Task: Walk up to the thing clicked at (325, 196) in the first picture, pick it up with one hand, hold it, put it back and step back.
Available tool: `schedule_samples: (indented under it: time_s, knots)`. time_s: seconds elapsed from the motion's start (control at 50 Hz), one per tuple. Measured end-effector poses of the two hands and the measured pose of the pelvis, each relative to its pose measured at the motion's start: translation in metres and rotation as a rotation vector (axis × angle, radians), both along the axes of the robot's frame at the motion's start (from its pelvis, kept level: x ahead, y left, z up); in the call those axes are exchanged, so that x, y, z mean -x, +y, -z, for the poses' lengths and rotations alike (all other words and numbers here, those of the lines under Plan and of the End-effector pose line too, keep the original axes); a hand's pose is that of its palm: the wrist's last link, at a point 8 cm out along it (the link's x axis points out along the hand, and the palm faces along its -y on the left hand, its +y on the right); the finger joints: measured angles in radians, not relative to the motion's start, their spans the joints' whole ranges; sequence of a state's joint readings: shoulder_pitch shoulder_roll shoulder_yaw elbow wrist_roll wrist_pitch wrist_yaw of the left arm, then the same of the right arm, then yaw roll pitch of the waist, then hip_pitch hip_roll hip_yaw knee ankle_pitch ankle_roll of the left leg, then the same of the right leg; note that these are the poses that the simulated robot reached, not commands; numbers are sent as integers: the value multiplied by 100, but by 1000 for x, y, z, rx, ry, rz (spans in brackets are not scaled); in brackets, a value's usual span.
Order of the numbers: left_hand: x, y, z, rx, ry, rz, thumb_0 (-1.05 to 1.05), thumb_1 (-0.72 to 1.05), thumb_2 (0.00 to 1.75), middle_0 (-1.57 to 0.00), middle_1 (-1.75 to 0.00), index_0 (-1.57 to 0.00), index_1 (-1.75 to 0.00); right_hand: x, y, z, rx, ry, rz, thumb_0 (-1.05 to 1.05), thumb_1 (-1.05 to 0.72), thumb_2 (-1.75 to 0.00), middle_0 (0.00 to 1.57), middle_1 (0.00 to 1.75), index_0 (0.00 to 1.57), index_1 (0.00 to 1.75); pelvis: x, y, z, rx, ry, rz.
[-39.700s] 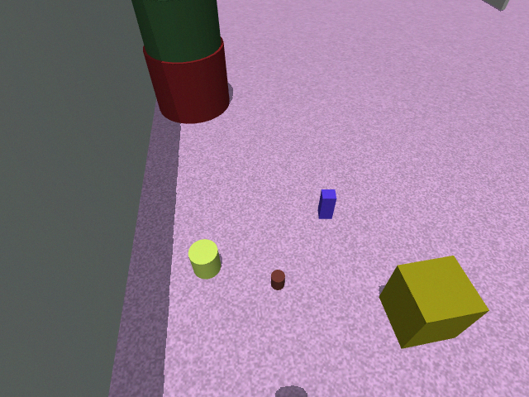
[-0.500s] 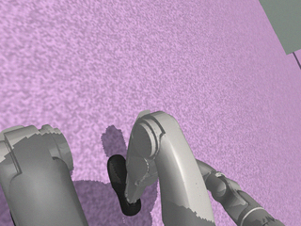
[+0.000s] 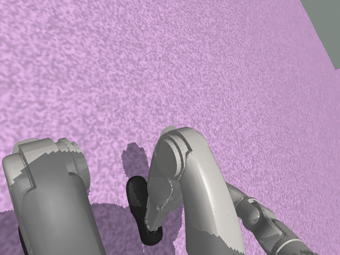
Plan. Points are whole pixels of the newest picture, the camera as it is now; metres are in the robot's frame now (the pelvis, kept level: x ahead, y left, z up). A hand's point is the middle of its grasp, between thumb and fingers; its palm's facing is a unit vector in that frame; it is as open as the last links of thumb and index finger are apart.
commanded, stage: settle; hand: left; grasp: from the side
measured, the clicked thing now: out of the picture +0.36 +0.33 -0.20
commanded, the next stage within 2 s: hold in 0.42 s
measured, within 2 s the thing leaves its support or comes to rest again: neither
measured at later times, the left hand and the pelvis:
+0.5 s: hand out of the picture +0.33 +0.34 -0.06, palm faces +0.53 -0.85 -0.01, open 10.2 cm; pelvis +0.01 -0.01 +0.03, yaw +5 degrees
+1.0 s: hand out of the picture +0.31 +0.32 +0.09, palm faces +0.47 -0.88 -0.07, open 10.2 cm; pelvis +0.03 -0.02 +0.10, yaw +12 degrees
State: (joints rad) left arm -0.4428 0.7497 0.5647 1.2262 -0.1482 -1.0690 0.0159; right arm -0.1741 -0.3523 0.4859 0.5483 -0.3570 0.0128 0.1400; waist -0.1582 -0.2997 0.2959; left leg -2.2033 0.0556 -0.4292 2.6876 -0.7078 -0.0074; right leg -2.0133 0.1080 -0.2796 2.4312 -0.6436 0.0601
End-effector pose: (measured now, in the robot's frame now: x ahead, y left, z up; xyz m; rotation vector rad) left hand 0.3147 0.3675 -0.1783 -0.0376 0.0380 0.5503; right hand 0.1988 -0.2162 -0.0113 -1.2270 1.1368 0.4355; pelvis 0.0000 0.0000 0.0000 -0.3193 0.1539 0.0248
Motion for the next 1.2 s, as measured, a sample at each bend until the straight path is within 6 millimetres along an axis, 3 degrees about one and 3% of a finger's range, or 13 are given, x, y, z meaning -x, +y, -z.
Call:
schedule_samples:
  time_s: [0.1,0.28,0.66,0.86,1.02,1.2]
  knots:
    - [7,6,-18,-15,-21,-7,-2,-43,93,-74,-110,-77,-109,-1,0,2,-26,-3,38,0,-88,-89,21,30,21,30,-2,-2,-4,-9,28,-12]
    - [14,19,-71,-59,-58,-9,-2,-42,93,-74,-111,-77,-109,-14,-1,5,-126,-53,122,0,-88,-89,21,30,21,30,-5,-5,-15,-31,101,-32]
    - [37,7,-153,-87,9,23,-2,-42,93,-73,-112,-76,-111,-45,-4,19,-340,-133,305,0,-88,-89,21,30,21,30,-14,-18,-43,-110,266,-83]
    - [45,3,-216,-101,-2,44,-2,-42,94,-72,-113,-75,-111,-51,-8,20,-419,-138,442,0,-89,-89,21,30,21,30,-23,-20,-68,-140,362,-112]
    - [48,-13,-282,-102,16,61,-2,-42,94,-72,-114,-75,-112,-60,-6,-5,-488,-169,517,1,-90,-89,21,30,21,30,-26,-24,-109,-162,414,-129]
    - [51,-28,-364,-82,7,49,-2,-42,94,-72,-114,-75,-112,-75,-2,-67,-551,-252,542,1,-90,-89,21,29,21,30,-31,-24,-169,-172,421,-148]
